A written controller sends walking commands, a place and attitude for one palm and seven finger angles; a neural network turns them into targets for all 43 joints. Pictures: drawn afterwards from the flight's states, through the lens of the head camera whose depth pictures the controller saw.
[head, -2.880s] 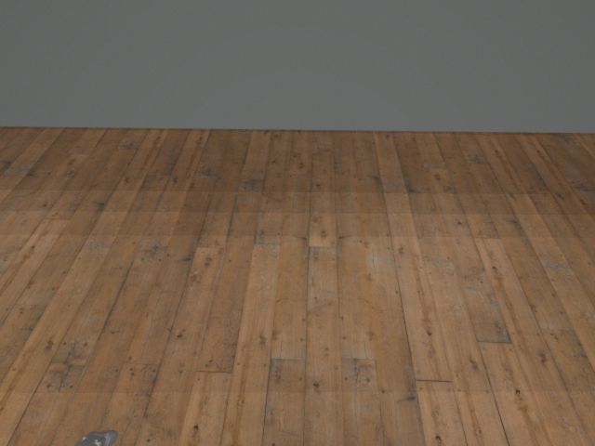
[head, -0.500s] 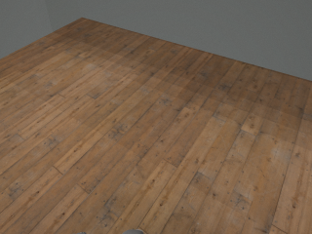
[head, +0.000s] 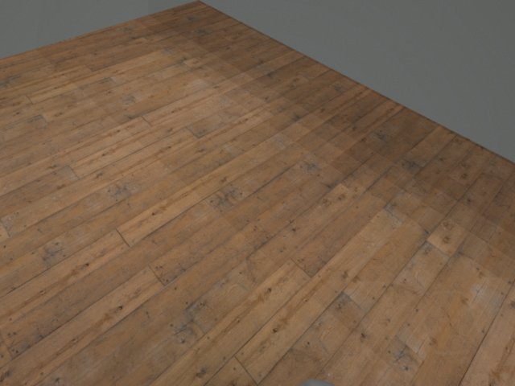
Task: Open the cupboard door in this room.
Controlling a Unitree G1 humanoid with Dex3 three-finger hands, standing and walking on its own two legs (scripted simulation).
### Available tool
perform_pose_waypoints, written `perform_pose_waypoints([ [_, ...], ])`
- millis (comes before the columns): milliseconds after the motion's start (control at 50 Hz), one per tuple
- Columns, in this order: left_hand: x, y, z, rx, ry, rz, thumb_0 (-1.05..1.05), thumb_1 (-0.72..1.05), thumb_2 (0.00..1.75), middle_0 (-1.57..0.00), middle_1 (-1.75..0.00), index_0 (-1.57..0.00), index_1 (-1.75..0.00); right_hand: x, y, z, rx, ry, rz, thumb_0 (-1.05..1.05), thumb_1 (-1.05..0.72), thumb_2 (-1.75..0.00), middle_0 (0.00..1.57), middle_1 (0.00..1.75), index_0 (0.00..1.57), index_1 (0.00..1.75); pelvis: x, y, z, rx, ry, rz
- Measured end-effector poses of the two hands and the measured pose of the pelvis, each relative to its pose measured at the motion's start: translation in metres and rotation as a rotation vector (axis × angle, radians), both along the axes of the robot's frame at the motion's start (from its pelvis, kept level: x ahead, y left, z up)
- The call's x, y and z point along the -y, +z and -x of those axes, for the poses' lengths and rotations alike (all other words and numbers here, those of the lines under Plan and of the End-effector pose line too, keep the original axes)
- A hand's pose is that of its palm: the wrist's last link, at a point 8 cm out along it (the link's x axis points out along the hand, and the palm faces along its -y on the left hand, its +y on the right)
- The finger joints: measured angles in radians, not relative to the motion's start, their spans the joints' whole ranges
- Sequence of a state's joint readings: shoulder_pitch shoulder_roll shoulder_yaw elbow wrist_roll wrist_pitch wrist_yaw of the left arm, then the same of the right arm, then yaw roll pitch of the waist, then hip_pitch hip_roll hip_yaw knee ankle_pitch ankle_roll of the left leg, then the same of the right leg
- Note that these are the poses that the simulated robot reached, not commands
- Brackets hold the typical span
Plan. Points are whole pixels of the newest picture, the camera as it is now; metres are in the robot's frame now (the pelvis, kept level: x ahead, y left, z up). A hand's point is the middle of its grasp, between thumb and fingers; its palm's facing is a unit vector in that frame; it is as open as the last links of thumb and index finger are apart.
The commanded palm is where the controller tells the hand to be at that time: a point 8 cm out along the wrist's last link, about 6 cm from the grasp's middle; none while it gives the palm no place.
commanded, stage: turn or walk to find it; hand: left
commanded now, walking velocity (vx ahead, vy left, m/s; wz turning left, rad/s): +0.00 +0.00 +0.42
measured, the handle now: out of the picture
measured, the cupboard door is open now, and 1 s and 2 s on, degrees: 0 0 0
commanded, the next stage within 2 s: none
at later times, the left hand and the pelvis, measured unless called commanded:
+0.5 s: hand out of the picture +0.00 +0.17 -0.16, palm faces +0.24 -0.94 -0.24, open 7.4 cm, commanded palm none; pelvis -0.02 -0.03 +0.00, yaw +13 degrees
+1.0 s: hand out of the picture -0.06 +0.23 -0.16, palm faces +0.43 -0.86 -0.26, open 7.4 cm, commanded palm none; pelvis -0.05 +0.00 +0.00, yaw +24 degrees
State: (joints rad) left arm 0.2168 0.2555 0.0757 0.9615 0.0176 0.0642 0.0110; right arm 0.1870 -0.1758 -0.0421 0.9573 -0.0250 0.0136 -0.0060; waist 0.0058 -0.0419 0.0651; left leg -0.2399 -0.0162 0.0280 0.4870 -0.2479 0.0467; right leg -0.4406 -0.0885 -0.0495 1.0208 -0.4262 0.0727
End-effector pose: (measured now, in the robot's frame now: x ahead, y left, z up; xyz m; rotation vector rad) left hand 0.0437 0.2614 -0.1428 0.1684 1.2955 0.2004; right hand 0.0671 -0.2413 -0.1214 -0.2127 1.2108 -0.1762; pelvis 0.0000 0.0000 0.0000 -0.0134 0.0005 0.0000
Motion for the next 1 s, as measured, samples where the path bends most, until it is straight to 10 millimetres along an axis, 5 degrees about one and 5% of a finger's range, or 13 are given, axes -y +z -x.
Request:
perform_pose_waypoints([
  [220,0.027,0.021,-0.019,0.157,0.026,-0.051,0.0,0.91,0.9,-0.2,-0.3,-0.2,-0.3,0.019,-0.026,0.01,-0.038,0.04,-0.066,0.0,-0.9,-0.9,0.21,0.3,0.2,0.3,0.024,-0.007,0.011,-0.005,0.092,-0.03],
  [440,0.05,0.023,0.043,0.116,0.134,-0.036,0.0,0.9,0.9,-0.2,-0.3,-0.2,-0.3,0.041,-0.021,0.004,-0.093,0.124,-0.041,0.0,-0.91,-0.9,0.2,0.3,0.2,0.29,0.034,0.0,0.022,0.016,0.204,-0.035],
  [540,0.042,0.01,0.083,0.057,0.207,-0.009,0.0,0.9,0.9,-0.2,-0.3,-0.21,-0.3,0.026,-0.015,-0.012,-0.097,0.197,-0.01,0.0,-0.91,-0.9,0.2,0.3,0.2,0.29,0.024,-0.002,0.028,0.012,0.252,-0.033],
  [660,0.013,-0.018,0.138,-0.028,0.31,0.017,0.0,0.9,0.9,-0.2,-0.3,-0.21,-0.3,-0.015,-0.011,-0.04,-0.01,0.304,0.024,0.0,-0.91,-0.9,0.2,0.3,0.2,0.29,0.0,-0.016,0.04,0.009,0.303,-0.019],
  [720,0.002,-0.016,0.154,-0.07,0.338,0.014,0.0,0.9,0.9,-0.2,-0.3,-0.2,-0.3,-0.033,-0.003,-0.044,0.028,0.332,0.023,0.0,-0.91,-0.9,0.2,0.3,0.2,0.29,-0.006,-0.01,0.045,0.011,0.311,-0.011],
  [860,-0.012,0.004,0.155,-0.011,0.375,-0.011,0.0,0.91,0.9,-0.2,-0.3,-0.2,-0.3,-0.058,0.002,-0.041,0.03,0.38,-0.014,0.0,-0.9,-0.9,0.21,0.3,0.2,0.3,-0.012,0.002,0.051,0.002,0.361,-0.002],
  [1000,-0.004,0.016,0.134,0.076,0.388,-0.045,0.0,0.91,0.9,-0.2,-0.3,-0.2,-0.3,-0.049,-0.01,-0.029,-0.015,0.398,-0.047,0.0,-0.9,-0.9,0.21,0.3,0.2,0.3,0.0,0.001,0.055,-0.004,0.421,-0.011],
])
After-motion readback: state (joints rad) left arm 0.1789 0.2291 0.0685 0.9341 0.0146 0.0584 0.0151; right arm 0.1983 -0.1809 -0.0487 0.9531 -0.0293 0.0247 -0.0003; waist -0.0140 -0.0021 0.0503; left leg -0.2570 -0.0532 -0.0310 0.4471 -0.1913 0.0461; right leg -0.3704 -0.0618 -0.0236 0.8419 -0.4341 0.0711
